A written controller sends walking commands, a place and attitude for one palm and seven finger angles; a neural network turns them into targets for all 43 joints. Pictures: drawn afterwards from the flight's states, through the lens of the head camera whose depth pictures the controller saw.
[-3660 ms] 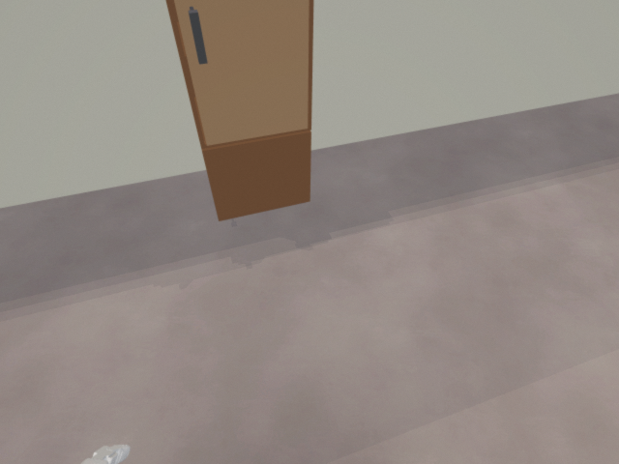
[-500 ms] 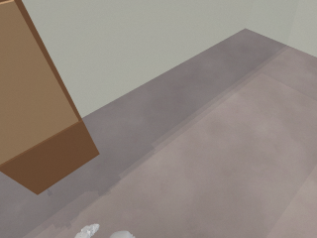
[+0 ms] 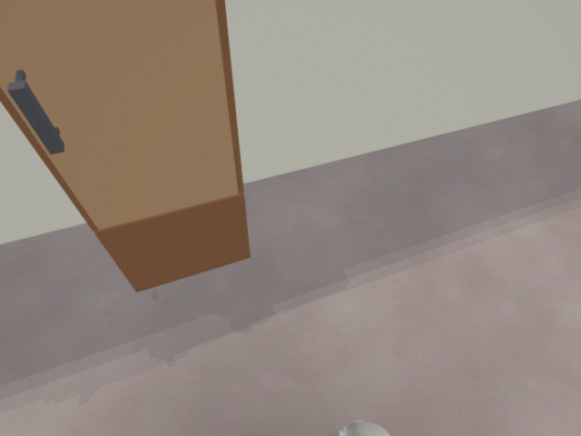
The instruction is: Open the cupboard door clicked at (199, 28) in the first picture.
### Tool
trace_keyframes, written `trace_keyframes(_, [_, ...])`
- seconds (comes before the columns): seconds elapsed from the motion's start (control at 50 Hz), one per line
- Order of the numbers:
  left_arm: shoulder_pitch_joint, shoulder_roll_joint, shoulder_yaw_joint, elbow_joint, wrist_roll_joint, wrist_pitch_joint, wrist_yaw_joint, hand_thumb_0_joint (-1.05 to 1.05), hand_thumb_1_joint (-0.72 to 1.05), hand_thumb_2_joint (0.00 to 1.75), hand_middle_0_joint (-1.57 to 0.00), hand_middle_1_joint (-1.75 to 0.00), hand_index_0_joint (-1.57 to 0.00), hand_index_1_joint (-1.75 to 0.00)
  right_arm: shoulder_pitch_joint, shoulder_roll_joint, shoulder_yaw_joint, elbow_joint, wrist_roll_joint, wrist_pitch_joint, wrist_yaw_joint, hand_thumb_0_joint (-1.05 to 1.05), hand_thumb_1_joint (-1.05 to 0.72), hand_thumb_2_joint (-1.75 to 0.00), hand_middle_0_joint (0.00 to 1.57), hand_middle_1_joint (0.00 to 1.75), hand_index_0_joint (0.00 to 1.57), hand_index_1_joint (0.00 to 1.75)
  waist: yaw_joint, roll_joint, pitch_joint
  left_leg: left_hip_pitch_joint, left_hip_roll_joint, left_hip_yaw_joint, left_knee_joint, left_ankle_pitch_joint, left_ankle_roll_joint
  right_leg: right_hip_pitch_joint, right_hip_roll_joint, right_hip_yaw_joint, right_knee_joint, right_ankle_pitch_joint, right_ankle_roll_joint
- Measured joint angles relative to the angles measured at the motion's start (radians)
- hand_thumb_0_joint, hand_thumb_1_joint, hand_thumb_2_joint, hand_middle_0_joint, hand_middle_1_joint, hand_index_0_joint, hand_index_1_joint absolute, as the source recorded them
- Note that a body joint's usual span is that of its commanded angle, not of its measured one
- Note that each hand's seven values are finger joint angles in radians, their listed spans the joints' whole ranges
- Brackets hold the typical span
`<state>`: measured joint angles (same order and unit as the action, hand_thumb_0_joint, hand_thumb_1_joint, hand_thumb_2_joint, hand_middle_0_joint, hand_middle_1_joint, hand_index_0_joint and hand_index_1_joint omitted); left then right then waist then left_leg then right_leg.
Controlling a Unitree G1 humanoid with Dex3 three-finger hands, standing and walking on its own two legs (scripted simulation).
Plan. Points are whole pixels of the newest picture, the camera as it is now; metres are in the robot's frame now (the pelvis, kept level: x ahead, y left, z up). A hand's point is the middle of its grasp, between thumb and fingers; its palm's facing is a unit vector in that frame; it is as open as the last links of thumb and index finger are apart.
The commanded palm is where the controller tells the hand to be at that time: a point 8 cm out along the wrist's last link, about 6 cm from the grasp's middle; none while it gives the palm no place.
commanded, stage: turn to face it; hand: left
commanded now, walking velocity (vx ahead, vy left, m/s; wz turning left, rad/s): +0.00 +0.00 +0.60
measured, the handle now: (39, 112) +0.62 +0.51 +0.05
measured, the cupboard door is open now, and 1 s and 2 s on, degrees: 0 0 0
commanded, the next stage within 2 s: take the last steps up to it in 0.52 s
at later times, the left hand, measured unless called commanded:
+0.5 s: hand out of the picture -0.02 +0.14 -0.15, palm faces +0.32 -0.92 -0.25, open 7.3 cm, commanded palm none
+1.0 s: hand out of the picture -0.05 +0.19 -0.16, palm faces +0.39 -0.90 -0.20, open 7.4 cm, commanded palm none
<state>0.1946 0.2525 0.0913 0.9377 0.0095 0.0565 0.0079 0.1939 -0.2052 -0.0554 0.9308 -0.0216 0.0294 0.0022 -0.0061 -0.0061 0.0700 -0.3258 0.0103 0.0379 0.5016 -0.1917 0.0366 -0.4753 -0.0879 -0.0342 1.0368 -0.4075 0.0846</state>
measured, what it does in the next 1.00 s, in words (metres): steps on the spot, turning left: right foot, then left foot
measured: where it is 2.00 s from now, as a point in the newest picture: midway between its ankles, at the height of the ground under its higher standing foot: (252, 429)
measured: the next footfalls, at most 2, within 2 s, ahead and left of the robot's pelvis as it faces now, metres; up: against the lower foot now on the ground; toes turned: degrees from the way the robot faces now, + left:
right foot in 0.18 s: +0.05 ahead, -0.16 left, +0.00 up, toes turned +4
left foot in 0.62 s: -0.05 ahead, +0.08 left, +0.00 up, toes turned +25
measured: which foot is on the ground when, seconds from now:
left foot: down 0.00-0.18, up 0.20-0.60, down 0.62-1.00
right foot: up 0.00-0.16, down 0.18-0.62, up 0.64-1.00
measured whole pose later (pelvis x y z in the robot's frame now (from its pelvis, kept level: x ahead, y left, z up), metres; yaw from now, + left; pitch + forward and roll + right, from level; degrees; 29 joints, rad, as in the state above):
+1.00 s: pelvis -0.02 -0.01 +0.01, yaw +23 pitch -1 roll +1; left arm 0.23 0.20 0.05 1.02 0.03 0.03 -0.02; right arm 0.33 -0.17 -0.04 1.05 -0.02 -0.02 -0.01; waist -0.02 -0.01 0.01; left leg -0.10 -0.04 0.04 0.35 -0.24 0.05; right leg -0.39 -0.09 -0.07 0.80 -0.37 0.05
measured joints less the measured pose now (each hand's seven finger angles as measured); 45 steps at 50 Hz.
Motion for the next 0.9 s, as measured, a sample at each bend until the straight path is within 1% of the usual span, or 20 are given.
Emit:
trace_keyframes(0.12, [-0.025, -0.013, -0.010, -0.023, -0.007, -0.003, 0.007, 0.01, 0.91, 0.90, -0.19, -0.29, -0.20, -0.30, 0.000, -0.010, -0.012, -0.003, -0.002, 0.013, 0.008, 0.00, -0.90, -0.90, 0.21, 0.30, 0.20, 0.30, -0.020, 0.035, -0.004, -0.015, -0.020, -0.071, -0.006, 0.025, -0.025, 0.092, 0.029, 0.016, -0.223, -0.025, 0.000])
trace_keyframes(0.16, [-0.032, -0.022, -0.018, -0.038, -0.011, -0.014, 0.007, 0.01, 0.91, 0.90, -0.19, -0.29, -0.20, -0.30, 0.000, -0.019, -0.018, -0.004, 0.000, 0.023, 0.010, 0.00, -0.90, -0.90, 0.21, 0.30, 0.20, 0.30, -0.023, 0.048, -0.008, -0.035, -0.028, -0.099, 0.018, 0.023, -0.041, 0.149, 0.044, 0.008, -0.352, 0.024, -0.006])
trace_keyframes(0.18, [-0.029, -0.025, -0.023, -0.048, -0.010, -0.023, 0.007, 0.01, 0.91, 0.90, -0.19, -0.29, -0.20, -0.30, 0.003, -0.023, -0.022, -0.006, 0.003, 0.028, 0.012, 0.00, -0.90, -0.90, 0.21, 0.30, 0.20, 0.30, -0.021, 0.049, -0.014, -0.052, -0.037, -0.110, 0.043, 0.016, -0.050, 0.186, 0.044, 0.003, -0.441, 0.071, -0.018])
trace_keyframes(0.2, [-0.031, -0.035, -0.026, -0.052, -0.004, -0.032, 0.009, 0.01, 0.91, 0.90, -0.20, -0.29, -0.20, -0.30, 0.000, -0.031, -0.029, -0.004, 0.006, 0.034, 0.012, 0.00, -0.90, -0.90, 0.21, 0.30, 0.20, 0.30, -0.019, 0.061, -0.012, -0.075, -0.039, -0.120, 0.098, -0.046, -0.057, 0.192, 0.047, -0.010, -0.455, 0.110, -0.047])
trace_keyframes(0.22, [-0.029, -0.046, -0.034, -0.057, 0.000, -0.035, 0.010, 0.01, 0.91, 0.90, -0.20, -0.29, -0.20, -0.30, -0.002, -0.039, -0.036, -0.001, 0.006, 0.041, 0.012, 0.00, -0.90, -0.90, 0.21, 0.30, 0.20, 0.30, -0.018, 0.070, -0.010, -0.104, -0.045, -0.119, 0.187, -0.138, -0.062, 0.193, 0.044, -0.025, -0.443, 0.112, -0.068])
trace_keyframes(0.26, [-0.014, -0.065, -0.046, -0.062, 0.004, -0.035, 0.011, 0.00, 0.91, 0.90, -0.20, -0.30, -0.20, -0.30, 0.002, -0.054, -0.046, 0.003, 0.001, 0.054, 0.017, 0.00, -0.90, -0.90, 0.20, 0.30, 0.20, 0.30, -0.017, 0.074, -0.019, -0.167, -0.056, -0.102, 0.398, -0.217, -0.065, 0.210, 0.025, -0.054, -0.450, 0.101, -0.088])
trace_keyframes(0.3, [0.004, -0.078, -0.052, -0.060, 0.005, -0.035, 0.013, 0.00, 0.91, 0.90, -0.20, -0.30, -0.20, -0.30, 0.001, -0.063, -0.051, 0.007, -0.003, 0.059, 0.023, 0.00, -0.90, -0.90, 0.20, 0.30, 0.20, 0.30, -0.015, 0.067, -0.026, -0.201, -0.044, -0.072, 0.560, -0.203, -0.076, 0.234, 0.010, -0.071, -0.483, 0.109, -0.091])
trace_keyframes(0.32, [0.011, -0.082, -0.055, -0.057, 0.005, -0.036, 0.013, 0.00, 0.91, 0.90, -0.20, -0.30, -0.20, -0.30, 0.000, -0.067, -0.052, 0.007, -0.004, 0.058, 0.025, 0.00, -0.91, -0.90, 0.20, 0.30, 0.20, 0.30, -0.016, 0.062, -0.026, -0.208, -0.034, -0.062, 0.612, -0.186, -0.083, 0.244, 0.003, -0.080, -0.498, 0.116, -0.091])
trace_keyframes(0.36, [0.022, -0.088, -0.060, -0.051, 0.006, -0.040, 0.012, 0.01, 0.91, 0.90, -0.20, -0.30, -0.21, -0.30, -0.001, -0.069, -0.053, 0.007, -0.002, 0.055, 0.027, 0.00, -0.91, -0.90, 0.20, 0.30, 0.20, 0.30, -0.019, 0.052, -0.022, -0.202, -0.014, -0.050, 0.652, -0.167, -0.096, 0.261, -0.008, -0.101, -0.522, 0.128, -0.092])
trace_keyframes(0.42, [0.035, -0.092, -0.066, -0.044, 0.009, -0.047, 0.011, 0.01, 0.90, 0.90, -0.20, -0.30, -0.21, -0.30, -0.006, -0.068, -0.048, 0.015, 0.000, 0.058, 0.025, 0.00, -0.91, -0.90, 0.20, 0.30, 0.20, 0.30, -0.013, 0.035, -0.014, -0.161, 0.012, -0.038, 0.602, -0.181, -0.110, 0.272, -0.024, -0.132, -0.536, 0.134, -0.092])
trace_keyframes(0.5, [0.056, -0.084, -0.063, -0.029, 0.016, -0.051, 0.010, 0.00, 0.91, 0.90, -0.20, -0.30, -0.21, -0.30, -0.030, -0.061, -0.036, 0.026, 0.005, 0.062, 0.020, 0.00, -0.91, -0.90, 0.20, 0.30, 0.19, 0.30, 0.010, 0.014, 0.001, -0.081, 0.027, -0.017, 0.444, -0.237, -0.111, 0.263, -0.041, -0.163, -0.525, 0.133, -0.085])
trace_keyframes(0.56, [0.071, -0.065, -0.055, -0.008, 0.020, -0.047, 0.008, 0.00, 0.91, 0.90, -0.20, -0.30, -0.21, -0.30, -0.053, -0.048, -0.023, 0.025, 0.012, 0.052, 0.016, 0.00, -0.91, -0.90, 0.20, 0.30, 0.19, 0.30, 0.029, -0.003, 0.011, -0.007, 0.023, 0.010, 0.288, -0.250, -0.100, 0.245, -0.056, -0.180, -0.496, 0.124, -0.072])
trace_keyframes(0.6, [0.083, -0.049, -0.048, 0.009, 0.016, -0.040, 0.007, 0.00, 0.91, 0.90, -0.20, -0.30, -0.21, -0.30, -0.064, -0.040, -0.014, 0.017, 0.014, 0.038, 0.015, 0.00, -0.91, -0.90, 0.20, 0.30, 0.19, 0.30, 0.034, -0.011, 0.012, 0.059, 0.017, 0.030, 0.141, -0.173, -0.089, 0.227, -0.066, -0.193, -0.459, 0.110, -0.056])
trace_keyframes(0.62, [0.091, -0.041, -0.044, 0.016, 0.011, -0.034, 0.007, 0.00, 0.91, 0.90, -0.20, -0.30, -0.21, -0.30, -0.066, -0.038, -0.010, 0.012, 0.013, 0.027, 0.015, 0.00, -0.91, -0.90, 0.20, 0.30, 0.19, 0.30, 0.033, -0.011, 0.008, 0.089, 0.018, 0.034, 0.069, -0.125, -0.064, 0.211, -0.069, -0.200, -0.428, 0.096, -0.047])
trace_keyframes(0.64, [0.088, -0.026, -0.038, 0.028, 0.006, -0.024, 0.008, 0.00, 0.91, 0.90, -0.20, -0.30, -0.21, -0.30, -0.073, -0.024, -0.007, 0.014, 0.011, 0.017, 0.013, 0.00, -0.91, -0.90, 0.20, 0.30, 0.19, 0.30, 0.036, -0.032, 0.014, 0.086, 0.005, 0.038, 0.072, -0.126, -0.035, 0.188, -0.077, -0.178, -0.375, 0.046, -0.036])
trace_keyframes(0.66, [0.085, -0.013, -0.034, 0.038, 0.004, -0.012, 0.011, 0.00, 0.91, 0.90, -0.20, -0.30, -0.21, -0.30, -0.077, -0.011, 0.000, 0.013, 0.009, 0.012, 0.012, 0.00, -0.91, -0.90, 0.20, 0.30, 0.19, 0.30, 0.042, -0.047, 0.019, 0.083, -0.003, 0.041, 0.084, -0.133, -0.016, 0.162, -0.069, -0.141, -0.308, -0.024, -0.030])
trace_keyframes(0.7, [0.085, 0.001, -0.028, 0.058, 0.006, 0.005, 0.012, 0.01, 0.91, 0.90, -0.20, -0.30, -0.20, -0.30, -0.075, 0.008, 0.014, 0.014, 0.004, 0.003, 0.007, 0.00, -0.91, -0.90, 0.20, 0.30, 0.20, 0.30, 0.048, -0.056, 0.016, 0.097, -0.004, 0.043, 0.070, -0.133, 0.001, 0.113, -0.041, -0.088, -0.167, -0.091, -0.026])
trace_keyframes(0.76, [0.083, 0.003, -0.026, 0.081, 0.011, 0.007, -0.003, 0.01, 0.91, 0.90, -0.20, -0.29, -0.20, -0.30, -0.052, 0.027, 0.026, 0.022, 0.002, -0.008, -0.004, 0.00, -0.90, -0.90, 0.20, 0.30, 0.20, 0.30, 0.041, -0.040, -0.004, 0.129, -0.004, 0.033, 0.002, -0.099, 0.007, 0.058, -0.014, -0.055, -0.019, -0.040, -0.029])
trace_keyframes(0.82, [0.083, -0.003, -0.030, 0.086, 0.015, -0.008, -0.016, 0.01, 0.91, 0.90, -0.20, -0.29, -0.20, -0.30, -0.014, 0.040, 0.030, 0.039, 0.004, -0.023, -0.008, 0.00, -0.90, -0.90, 0.20, 0.30, 0.20, 0.30, 0.033, -0.026, -0.026, 0.162, -0.015, 0.023, -0.069, -0.064, 0.015, 0.038, -0.008, -0.039, 0.010, 0.024, -0.028])
trace_keyframes(0.9, [0.072, -0.020, -0.038, 0.087, 0.017, -0.021, -0.022, 0.01, 0.91, 0.90, -0.19, -0.29, -0.20, -0.30, 0.049, 0.036, 0.021, 0.066, 0.006, -0.042, -0.016, 0.00, -0.92, -0.90, 0.21, 0.30, 0.20, 0.30, 0.014, -0.017, -0.047, 0.198, -0.036, 0.013, -0.133, -0.039, 0.022, 0.046, -0.009, -0.027, -0.063, 0.051, -0.027])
